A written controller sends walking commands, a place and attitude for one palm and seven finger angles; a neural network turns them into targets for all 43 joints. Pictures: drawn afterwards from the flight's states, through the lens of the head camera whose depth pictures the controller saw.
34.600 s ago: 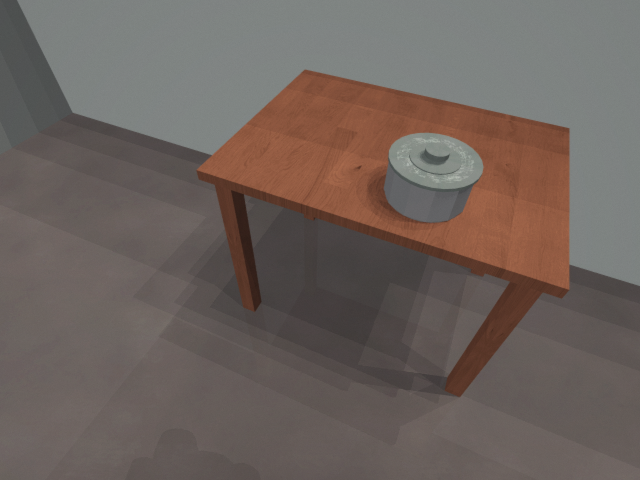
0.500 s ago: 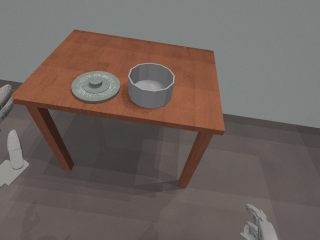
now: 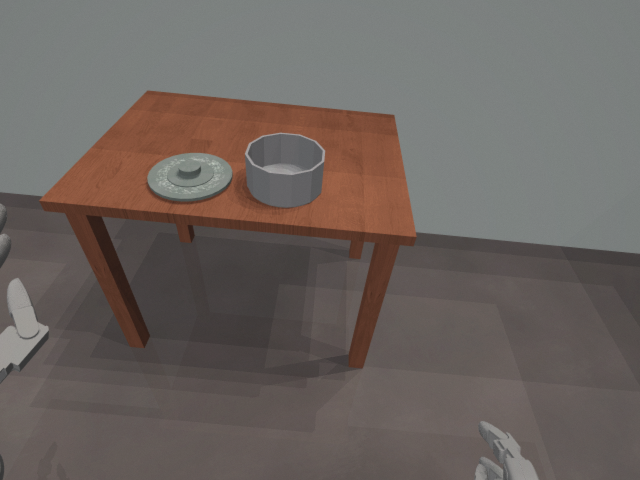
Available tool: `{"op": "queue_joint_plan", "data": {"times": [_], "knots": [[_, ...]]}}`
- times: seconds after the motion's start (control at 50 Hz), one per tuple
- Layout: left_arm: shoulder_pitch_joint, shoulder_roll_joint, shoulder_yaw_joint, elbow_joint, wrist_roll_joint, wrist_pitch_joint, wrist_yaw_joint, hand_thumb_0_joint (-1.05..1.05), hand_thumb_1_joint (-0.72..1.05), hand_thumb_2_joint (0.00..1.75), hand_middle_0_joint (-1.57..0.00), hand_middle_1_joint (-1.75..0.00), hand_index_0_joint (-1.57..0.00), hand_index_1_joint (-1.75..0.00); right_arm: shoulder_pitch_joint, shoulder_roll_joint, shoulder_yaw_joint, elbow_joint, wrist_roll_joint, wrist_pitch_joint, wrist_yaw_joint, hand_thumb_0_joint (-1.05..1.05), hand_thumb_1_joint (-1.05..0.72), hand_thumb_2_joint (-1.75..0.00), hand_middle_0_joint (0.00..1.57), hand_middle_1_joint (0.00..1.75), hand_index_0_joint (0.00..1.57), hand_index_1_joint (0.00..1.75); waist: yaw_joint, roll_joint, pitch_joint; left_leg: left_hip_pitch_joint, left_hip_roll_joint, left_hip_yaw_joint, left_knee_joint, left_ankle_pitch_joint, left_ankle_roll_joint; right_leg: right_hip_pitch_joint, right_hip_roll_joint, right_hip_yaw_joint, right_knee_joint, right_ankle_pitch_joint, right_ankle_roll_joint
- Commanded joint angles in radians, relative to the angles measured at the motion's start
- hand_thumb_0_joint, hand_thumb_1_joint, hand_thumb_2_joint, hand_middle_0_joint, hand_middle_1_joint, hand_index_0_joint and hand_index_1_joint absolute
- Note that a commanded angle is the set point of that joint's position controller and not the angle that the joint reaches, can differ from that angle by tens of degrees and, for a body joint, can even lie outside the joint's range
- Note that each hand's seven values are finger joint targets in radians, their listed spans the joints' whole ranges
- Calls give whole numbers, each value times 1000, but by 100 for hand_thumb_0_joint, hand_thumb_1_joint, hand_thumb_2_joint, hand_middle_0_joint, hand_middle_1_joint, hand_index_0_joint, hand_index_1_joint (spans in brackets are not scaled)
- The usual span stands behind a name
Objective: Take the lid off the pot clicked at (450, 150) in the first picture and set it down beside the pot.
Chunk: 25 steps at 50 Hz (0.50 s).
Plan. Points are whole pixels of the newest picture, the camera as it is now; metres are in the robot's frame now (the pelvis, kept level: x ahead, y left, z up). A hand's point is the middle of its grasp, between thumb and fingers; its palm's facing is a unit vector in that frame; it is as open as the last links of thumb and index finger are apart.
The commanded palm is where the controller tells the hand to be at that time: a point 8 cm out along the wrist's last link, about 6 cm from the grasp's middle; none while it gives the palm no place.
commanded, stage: stop stepping back and stand still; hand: left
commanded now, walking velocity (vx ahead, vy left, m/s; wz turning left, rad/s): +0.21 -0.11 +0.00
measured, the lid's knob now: (189, 168) +0.83 +0.33 -0.07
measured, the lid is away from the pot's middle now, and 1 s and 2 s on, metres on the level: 0.24 0.24 0.24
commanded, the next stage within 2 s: let the arm hang, fingers relaxed in 1.46 s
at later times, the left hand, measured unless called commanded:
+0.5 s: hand (93, 429) +0.19 +0.27 -0.02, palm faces +0.27 -0.91 -0.31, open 7.4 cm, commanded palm none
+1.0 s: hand out of the picture +0.04 +0.21 -0.15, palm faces +0.14 -0.96 -0.24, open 7.3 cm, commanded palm none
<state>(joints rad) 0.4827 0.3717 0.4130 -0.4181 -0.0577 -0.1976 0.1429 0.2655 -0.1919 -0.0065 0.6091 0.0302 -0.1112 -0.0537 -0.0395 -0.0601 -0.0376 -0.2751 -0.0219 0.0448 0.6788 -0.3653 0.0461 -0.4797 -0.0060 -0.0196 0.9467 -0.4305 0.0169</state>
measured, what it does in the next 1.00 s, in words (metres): steps on the spot: right foot, then right foot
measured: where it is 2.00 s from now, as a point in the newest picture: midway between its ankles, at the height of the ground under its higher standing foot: outside the picture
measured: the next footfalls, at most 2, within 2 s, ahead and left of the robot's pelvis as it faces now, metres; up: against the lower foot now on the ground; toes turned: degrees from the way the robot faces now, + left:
right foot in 0.12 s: +0.04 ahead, -0.11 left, +0.00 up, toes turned -1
right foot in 0.68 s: +0.10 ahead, -0.10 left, +0.00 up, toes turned +8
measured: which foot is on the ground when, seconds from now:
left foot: down 0.00-1.00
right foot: up 0.00-0.10, down 0.12-0.36, up 0.38-0.66, down 0.68-1.00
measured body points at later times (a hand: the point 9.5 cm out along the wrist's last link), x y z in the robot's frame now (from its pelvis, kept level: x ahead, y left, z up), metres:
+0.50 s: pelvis -0.01 +0.02 +0.01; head -0.02 +0.03 +0.46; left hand +0.17 +0.32 +0.00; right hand +0.14 -0.22 -0.09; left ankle +0.01 +0.10 -0.72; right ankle -0.01 -0.12 -0.66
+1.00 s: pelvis +0.04 +0.01 +0.02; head +0.07 +0.03 +0.47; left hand +0.04 +0.27 -0.13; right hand +0.05 -0.20 -0.13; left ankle +0.01 +0.10 -0.72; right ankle +0.06 -0.11 -0.72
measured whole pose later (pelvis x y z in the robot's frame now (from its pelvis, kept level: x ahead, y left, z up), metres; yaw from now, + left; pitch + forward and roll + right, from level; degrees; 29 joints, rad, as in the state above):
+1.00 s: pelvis +0.04 +0.01 +0.02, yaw +6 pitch +1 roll -1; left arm 0.29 0.21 0.03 1.00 0.01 0.01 0.03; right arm 0.34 -0.13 -0.03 1.02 -0.01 -0.01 -0.02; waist -0.01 0.00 0.04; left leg -0.21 -0.03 0.01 0.50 -0.30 0.04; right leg -0.25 0.02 0.02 0.48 -0.24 0.00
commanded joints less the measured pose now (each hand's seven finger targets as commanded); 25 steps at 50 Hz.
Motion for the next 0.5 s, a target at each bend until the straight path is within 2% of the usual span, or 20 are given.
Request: {"op": "queue_joint_plan", "data": {"times": [0.0,0.04,0.08,0.1,0.12,0.14,0.16,0.18,0.2,0.24,0.28,0.3,0.32,0.34,0.36,0.38,0.4,0.44,0.46,0.48], "knots": [[30,177,17,-456,24,-65,-7,0,90,90,-20,-30,-20,-30,-170,-123,-39,-185,-6,-100,30,0,-90,-90,20,30,20,30,33,217,48,-164,251,-319,-409,-77,135,120,-8,43,-22,-12,-8],[124,205,41,-512,25,-62,6,0,90,90,-20,-30,-20,-30,-151,-137,-30,-175,-11,-111,30,0,-90,-90,20,30,20,30,42,260,33,-170,220,-252,-339,-57,81,272,-2,0,-322,-7,-19],[175,263,99,-500,39,-61,11,0,90,90,-20,-30,-20,-30,-134,-143,-29,-164,-17,-95,24,0,-90,-90,20,30,20,30,40,170,2,-233,136,-176,-189,-70,42,420,-16,29,-517,69,-39],[134,268,109,-491,36,-66,7,0,90,90,-20,-30,-20,-30,-137,-136,-40,-165,-13,-83,18,0,-90,-90,20,30,20,30,38,40,2,-298,53,-88,-10,-119,14,430,-111,196,-616,-41,-94],[106,287,133,-461,29,-68,7,0,90,90,-20,-30,-20,-30,-130,-135,-56,-160,-10,-71,11,0,-90,-90,20,30,20,30,27,-90,-13,-358,-19,-29,222,-123,-11,398,-271,471,-720,-158,-189],[43,282,142,-437,9,-75,7,0,90,90,-20,-30,-20,-30,-130,-135,-60,-154,-15,-62,3,0,-90,-90,20,30,20,30,27,-87,19,-368,-10,-34,385,-104,-19,342,-348,514,-754,-75,-233],[30,248,125,-396,11,-80,5,0,90,90,-20,-30,-20,-30,-104,-143,-77,-129,-6,-61,1,0,-90,-90,20,30,20,30,21,-38,-11,-330,14,-82,437,-102,-23,287,-354,520,-765,-162,-239],[33,220,106,-341,8,-71,0,0,90,90,-20,-30,-20,-30,-119,-141,-69,-131,-6,-50,0,0,-90,-90,20,30,20,30,9,5,45,-319,35,-99,433,-83,-24,207,-344,524,-757,-185,-246],[42,201,95,-307,-2,-70,-7,0,90,90,-20,-30,-20,-30,-117,-124,-56,-137,-10,-41,-6,0,-90,-90,20,30,20,30,6,23,65,-280,55,-100,353,-65,-20,166,-327,452,-738,-163,-238],[48,179,78,-248,2,-72,-15,0,90,90,-20,-30,-20,-30,-120,-104,-38,-139,-8,-30,-12,0,-90,-90,20,30,20,30,4,-34,59,-116,63,-32,141,-18,-12,87,-267,262,-704,-140,-191],[23,131,20,-227,6,-72,-12,0,90,90,-20,-30,-20,-30,-142,-100,-29,-149,-4,-38,-26,0,-90,-90,20,30,20,30,3,-71,66,42,42,21,-73,16,-3,23,-216,156,-672,-206,-143],[18,123,7,-245,8,-77,-8,0,90,90,-20,-30,-20,-30,-139,-107,-30,-150,-6,-48,-32,0,-90,-90,20,30,20,30,6,-26,55,93,27,41,-164,10,1,41,-175,115,-636,-204,-120],[16,110,-14,-276,8,-82,-7,0,90,90,-20,-30,-20,-30,-138,-119,-34,-157,-8,-61,-35,0,-90,-90,20,30,20,30,7,40,65,123,56,-12,-256,-37,17,45,-144,100,-573,-172,-96],[-41,-87,-289,471,134,123,-115,0,90,90,-20,-30,-20,-30,17,-252,-95,76,-46,-49,81,0,-90,-90,20,30,20,30,-55,215,46,57,194,-289,-174,119,64,-129,-118,-42,-183,-12,-50],[-62,-93,-271,479,115,186,-133,0,90,90,-20,-30,-20,-30,45,-225,-92,25,-54,26,77,0,-90,-90,20,30,20,30,-46,268,41,32,312,-496,-324,80,154,-181,-1,-39,48,-157,-14],[-74,-100,-276,451,116,192,-134,0,90,90,-20,-30,-20,-30,49,-250,-101,-20,-60,32,66,0,-90,-90,20,30,20,30,-47,160,18,57,341,-568,-326,252,198,-205,2,46,173,-145,-5],[-132,-96,-291,469,112,195,-135,0,90,90,-20,-30,-20,-30,61,-233,-96,-10,-68,30,57,0,-90,-90,20,30,20,30,-50,63,-50,66,343,-602,-325,280,213,-212,-13,71,230,-145,-17],[-234,-97,-304,579,105,193,-134,0,90,90,-20,-30,-20,-30,48,-214,-87,0,-80,36,45,0,-90,-90,20,30,20,30,-35,-37,-29,115,313,-491,-276,531,206,-219,-26,104,238,-112,-9],[-245,-101,-312,647,100,199,-135,0,90,90,-20,-30,-20,-30,25,-202,-78,22,-78,44,39,0,-90,-90,20,30,20,30,-15,-42,-22,110,289,-420,-277,553,190,-192,-29,102,204,-90,-1],[-261,-103,-322,711,94,206,-136,0,90,90,-20,-30,-20,-30,1,-181,-67,33,-76,48,34,0,-90,-90,20,30,20,30,1,9,-14,86,256,-357,-293,556,165,-147,-29,95,146,-66,5]]}}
